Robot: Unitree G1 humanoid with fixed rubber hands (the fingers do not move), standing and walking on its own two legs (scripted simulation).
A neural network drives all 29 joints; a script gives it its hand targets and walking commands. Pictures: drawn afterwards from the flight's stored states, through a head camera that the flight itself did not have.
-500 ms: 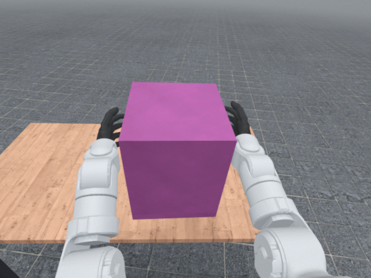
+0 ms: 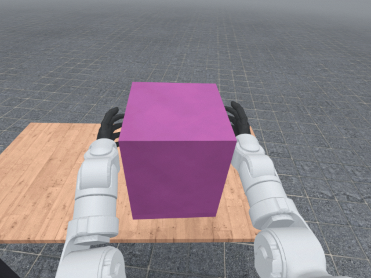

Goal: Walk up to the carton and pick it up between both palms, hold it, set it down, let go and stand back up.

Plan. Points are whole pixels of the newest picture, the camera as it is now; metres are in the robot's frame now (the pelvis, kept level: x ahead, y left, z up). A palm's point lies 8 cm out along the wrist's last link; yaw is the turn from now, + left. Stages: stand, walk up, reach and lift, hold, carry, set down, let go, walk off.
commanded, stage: hold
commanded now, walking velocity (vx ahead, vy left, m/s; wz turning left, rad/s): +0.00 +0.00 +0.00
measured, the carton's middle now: (174, 150) +0.39 +0.03 +0.13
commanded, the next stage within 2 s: set down in 0.04 s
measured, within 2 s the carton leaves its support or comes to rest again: neither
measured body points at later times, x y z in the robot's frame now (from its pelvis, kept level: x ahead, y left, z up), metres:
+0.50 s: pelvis +0.00 +0.00 +0.00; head -0.05 +0.01 +0.45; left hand +0.39 +0.16 +0.19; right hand +0.40 -0.13 +0.20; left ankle +0.02 +0.11 -0.75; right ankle +0.05 -0.12 -0.75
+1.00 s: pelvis +0.03 -0.01 +0.00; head +0.02 +0.00 +0.45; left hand +0.39 +0.16 +0.10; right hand +0.42 -0.13 +0.13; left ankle +0.02 +0.11 -0.75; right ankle +0.05 -0.12 -0.75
